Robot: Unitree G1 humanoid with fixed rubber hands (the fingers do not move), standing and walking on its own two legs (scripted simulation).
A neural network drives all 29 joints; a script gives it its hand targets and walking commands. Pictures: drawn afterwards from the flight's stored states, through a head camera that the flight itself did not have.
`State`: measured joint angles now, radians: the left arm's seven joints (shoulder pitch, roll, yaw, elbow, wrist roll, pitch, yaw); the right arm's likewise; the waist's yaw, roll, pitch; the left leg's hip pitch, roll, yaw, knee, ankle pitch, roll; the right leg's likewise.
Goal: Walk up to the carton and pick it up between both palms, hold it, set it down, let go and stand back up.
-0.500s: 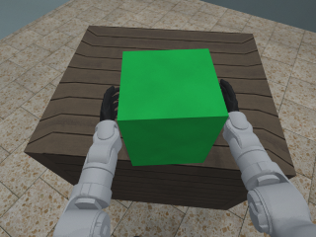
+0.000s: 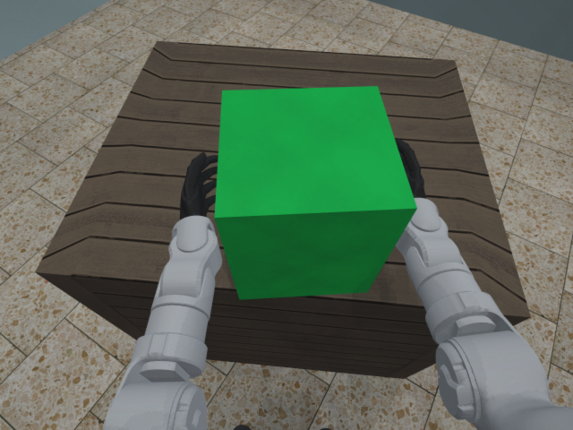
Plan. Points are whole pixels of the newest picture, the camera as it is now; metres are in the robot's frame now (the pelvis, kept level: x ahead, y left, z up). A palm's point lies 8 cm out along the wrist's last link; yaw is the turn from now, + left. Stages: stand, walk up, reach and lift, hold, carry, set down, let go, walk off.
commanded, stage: reach and lift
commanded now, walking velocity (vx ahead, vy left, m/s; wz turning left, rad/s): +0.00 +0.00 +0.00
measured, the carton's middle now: (302, 202) +0.42 +0.03 +0.04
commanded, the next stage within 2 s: none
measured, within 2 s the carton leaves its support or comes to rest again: leaves its support in 0.76 s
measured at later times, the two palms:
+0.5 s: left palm (196, 216) +0.37 +0.17 +0.06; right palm (412, 203) +0.41 -0.12 +0.06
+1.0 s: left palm (196, 215) +0.36 +0.17 +0.07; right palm (418, 203) +0.41 -0.13 +0.07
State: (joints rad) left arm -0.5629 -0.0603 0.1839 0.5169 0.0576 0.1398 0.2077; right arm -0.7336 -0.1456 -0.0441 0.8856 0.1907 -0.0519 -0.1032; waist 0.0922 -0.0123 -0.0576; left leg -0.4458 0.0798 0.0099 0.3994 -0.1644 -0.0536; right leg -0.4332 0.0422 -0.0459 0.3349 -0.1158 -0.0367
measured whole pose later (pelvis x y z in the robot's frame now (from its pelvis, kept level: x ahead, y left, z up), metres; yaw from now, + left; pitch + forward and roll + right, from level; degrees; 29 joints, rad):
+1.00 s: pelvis +0.02 +0.00 +0.01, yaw +1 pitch +6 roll -1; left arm -0.43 -0.16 0.27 0.52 0.27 -0.04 0.14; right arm -0.60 -0.06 -0.19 0.95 -0.07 -0.32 -0.06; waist 0.05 -0.03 -0.05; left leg -0.26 0.06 0.00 0.30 -0.15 -0.05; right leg -0.24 0.02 -0.06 0.25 -0.12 -0.03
